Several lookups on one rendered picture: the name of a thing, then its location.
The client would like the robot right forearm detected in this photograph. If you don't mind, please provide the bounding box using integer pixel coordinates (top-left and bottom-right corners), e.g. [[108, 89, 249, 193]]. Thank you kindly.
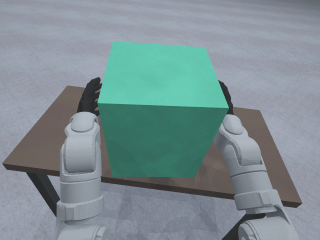
[[213, 114, 300, 240]]

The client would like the right robot upper arm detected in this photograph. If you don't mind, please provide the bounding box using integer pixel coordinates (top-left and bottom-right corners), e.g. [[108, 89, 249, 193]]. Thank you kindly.
[[238, 216, 299, 240]]

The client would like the table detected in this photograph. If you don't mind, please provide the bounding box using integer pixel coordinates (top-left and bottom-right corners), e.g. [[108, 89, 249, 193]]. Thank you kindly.
[[2, 85, 302, 240]]

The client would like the left robot upper arm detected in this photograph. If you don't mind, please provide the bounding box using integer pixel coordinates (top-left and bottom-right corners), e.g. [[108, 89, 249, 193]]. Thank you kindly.
[[57, 223, 112, 240]]

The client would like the carton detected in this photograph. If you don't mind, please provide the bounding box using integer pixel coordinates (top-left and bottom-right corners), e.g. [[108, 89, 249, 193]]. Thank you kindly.
[[97, 41, 229, 177]]

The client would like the robot right hand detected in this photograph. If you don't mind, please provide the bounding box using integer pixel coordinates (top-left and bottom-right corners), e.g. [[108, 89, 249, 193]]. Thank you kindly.
[[218, 80, 234, 115]]

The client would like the robot left hand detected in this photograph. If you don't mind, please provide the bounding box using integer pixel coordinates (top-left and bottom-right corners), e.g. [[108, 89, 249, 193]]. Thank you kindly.
[[77, 77, 103, 116]]

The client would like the robot left forearm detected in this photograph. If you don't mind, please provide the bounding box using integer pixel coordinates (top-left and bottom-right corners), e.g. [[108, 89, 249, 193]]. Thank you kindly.
[[54, 111, 105, 240]]

